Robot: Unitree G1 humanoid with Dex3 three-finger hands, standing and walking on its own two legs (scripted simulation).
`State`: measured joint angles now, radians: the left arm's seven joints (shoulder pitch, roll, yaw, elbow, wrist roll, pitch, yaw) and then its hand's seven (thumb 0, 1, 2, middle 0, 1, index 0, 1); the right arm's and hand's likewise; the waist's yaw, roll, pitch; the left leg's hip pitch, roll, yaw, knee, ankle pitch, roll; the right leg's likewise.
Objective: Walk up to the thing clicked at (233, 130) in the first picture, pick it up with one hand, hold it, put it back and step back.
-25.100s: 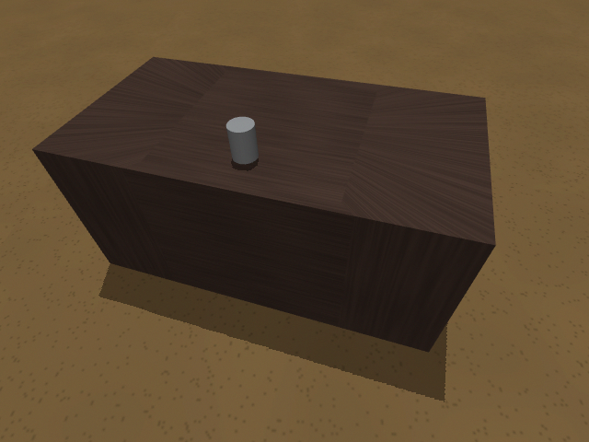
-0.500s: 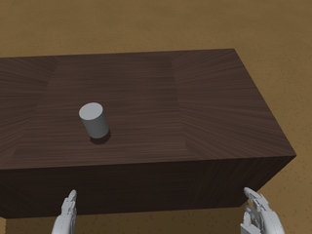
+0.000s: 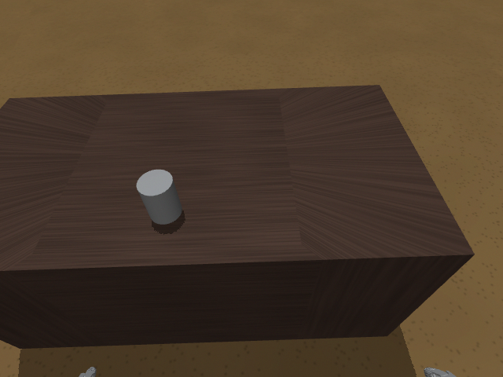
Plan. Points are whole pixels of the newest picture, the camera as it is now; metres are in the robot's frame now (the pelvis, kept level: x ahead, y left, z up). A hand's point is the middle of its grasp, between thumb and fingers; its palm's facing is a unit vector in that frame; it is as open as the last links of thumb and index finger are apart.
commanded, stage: home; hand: left
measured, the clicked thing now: (160, 197) +0.53 +0.24 -0.08
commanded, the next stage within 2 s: stand in 0.04 s
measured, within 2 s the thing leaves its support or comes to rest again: neither
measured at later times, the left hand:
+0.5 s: hand out of the picture +0.04 +0.25 -0.12, palm faces +0.00 -0.94 -0.35, open 11.4 cm
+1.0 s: hand out of the picture +0.04 +0.25 -0.11, palm faces +0.00 -0.94 -0.34, open 7.4 cm
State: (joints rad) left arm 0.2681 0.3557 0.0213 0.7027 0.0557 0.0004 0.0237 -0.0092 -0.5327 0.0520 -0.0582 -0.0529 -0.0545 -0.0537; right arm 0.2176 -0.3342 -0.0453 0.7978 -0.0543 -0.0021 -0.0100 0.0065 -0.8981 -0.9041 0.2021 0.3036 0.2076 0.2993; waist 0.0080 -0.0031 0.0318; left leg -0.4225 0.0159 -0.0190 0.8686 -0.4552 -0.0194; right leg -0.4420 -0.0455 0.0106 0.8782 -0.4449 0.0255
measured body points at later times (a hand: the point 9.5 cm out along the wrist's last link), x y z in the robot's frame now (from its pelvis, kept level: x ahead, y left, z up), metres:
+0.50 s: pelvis -0.01 +0.00 +0.04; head -0.01 -0.01 +0.49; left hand +0.04 +0.30 -0.09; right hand +0.05 -0.29 -0.10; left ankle +0.00 +0.14 -0.70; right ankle +0.01 -0.14 -0.70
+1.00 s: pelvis -0.01 +0.00 +0.05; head -0.01 +0.00 +0.50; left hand +0.04 +0.30 -0.09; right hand +0.05 -0.30 -0.09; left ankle +0.00 +0.14 -0.70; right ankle +0.01 -0.14 -0.70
